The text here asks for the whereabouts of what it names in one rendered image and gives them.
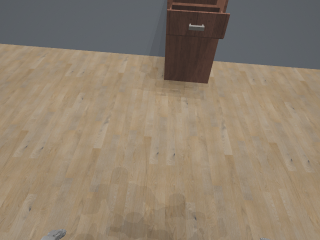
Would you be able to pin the robot left hand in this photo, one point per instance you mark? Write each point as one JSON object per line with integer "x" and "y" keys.
{"x": 55, "y": 234}

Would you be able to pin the handle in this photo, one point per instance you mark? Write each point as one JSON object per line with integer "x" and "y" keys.
{"x": 196, "y": 27}

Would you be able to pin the cabinet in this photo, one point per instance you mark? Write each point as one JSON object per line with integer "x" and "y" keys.
{"x": 190, "y": 59}

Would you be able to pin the drawer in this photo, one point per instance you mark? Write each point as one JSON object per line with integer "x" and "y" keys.
{"x": 179, "y": 17}

